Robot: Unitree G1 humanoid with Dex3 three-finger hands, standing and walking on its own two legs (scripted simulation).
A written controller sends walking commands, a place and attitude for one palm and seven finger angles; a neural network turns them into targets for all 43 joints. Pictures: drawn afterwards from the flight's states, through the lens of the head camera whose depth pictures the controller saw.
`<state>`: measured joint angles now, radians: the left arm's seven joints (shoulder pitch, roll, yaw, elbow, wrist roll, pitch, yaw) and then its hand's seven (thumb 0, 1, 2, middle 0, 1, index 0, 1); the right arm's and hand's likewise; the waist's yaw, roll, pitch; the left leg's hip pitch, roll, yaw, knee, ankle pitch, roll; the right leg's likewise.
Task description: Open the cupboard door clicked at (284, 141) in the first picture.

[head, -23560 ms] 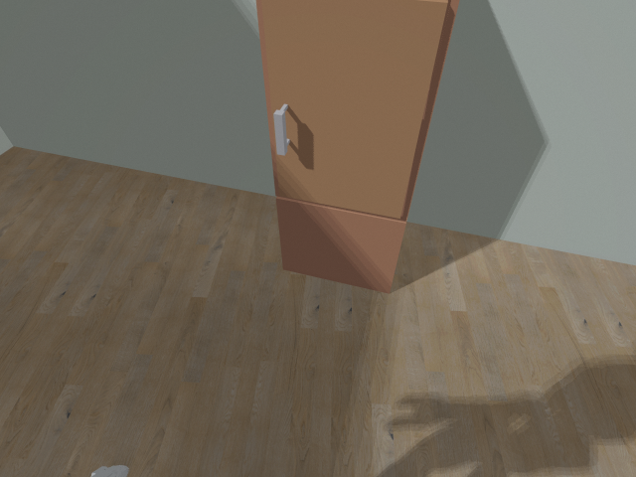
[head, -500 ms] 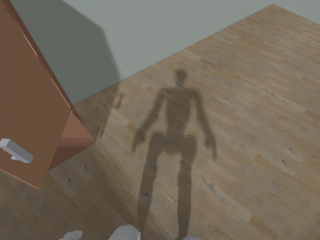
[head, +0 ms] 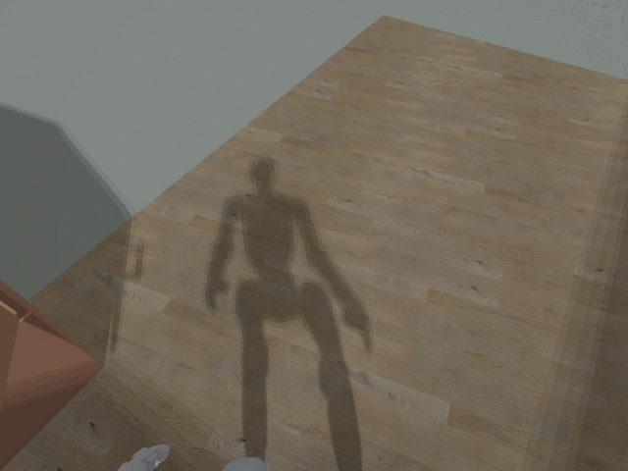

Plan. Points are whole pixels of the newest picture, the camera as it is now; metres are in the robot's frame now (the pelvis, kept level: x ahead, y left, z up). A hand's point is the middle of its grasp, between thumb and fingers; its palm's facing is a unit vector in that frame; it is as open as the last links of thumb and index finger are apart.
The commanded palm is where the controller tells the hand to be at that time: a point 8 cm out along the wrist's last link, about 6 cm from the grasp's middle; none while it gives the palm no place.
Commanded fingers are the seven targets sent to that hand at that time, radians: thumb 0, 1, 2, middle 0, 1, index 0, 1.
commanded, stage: walk to a spot facing it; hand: left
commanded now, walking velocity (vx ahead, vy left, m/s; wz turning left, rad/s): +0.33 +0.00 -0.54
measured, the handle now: out of the picture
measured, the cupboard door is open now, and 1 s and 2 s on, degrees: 49 49 49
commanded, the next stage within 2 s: turn to face it in 1.16 s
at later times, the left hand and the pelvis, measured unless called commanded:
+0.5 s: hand (271, 311) +0.38 +0.10 -0.14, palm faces -0.37 -0.91 -0.19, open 7.4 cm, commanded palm none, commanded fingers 0.00 0.90 0.90 -0.20 -0.30 -0.20 -0.30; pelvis +0.19 -0.03 +0.01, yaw -17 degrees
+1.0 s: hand (291, 288) +0.45 +0.08 -0.18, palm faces -0.32 -0.93 -0.17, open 7.3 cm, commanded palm none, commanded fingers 0.00 0.90 0.90 -0.20 -0.30 -0.20 -0.30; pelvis +0.43 -0.11 +0.00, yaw -24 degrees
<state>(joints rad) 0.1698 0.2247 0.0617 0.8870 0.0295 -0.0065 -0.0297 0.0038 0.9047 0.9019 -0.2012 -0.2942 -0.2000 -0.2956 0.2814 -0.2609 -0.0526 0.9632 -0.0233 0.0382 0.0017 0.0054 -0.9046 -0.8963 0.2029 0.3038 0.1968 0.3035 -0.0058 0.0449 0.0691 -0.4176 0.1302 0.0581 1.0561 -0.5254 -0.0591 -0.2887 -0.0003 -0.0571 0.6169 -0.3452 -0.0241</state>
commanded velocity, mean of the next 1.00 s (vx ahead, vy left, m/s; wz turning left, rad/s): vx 0.36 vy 0.00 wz -0.27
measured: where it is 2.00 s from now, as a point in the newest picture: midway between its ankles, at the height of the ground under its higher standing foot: (414, 315)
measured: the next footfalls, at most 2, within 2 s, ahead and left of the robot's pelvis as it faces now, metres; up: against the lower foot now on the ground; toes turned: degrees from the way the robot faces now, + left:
left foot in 0.18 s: +0.17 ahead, +0.14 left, +0.00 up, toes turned -1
right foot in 0.54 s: +0.28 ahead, -0.17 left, +0.00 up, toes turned -25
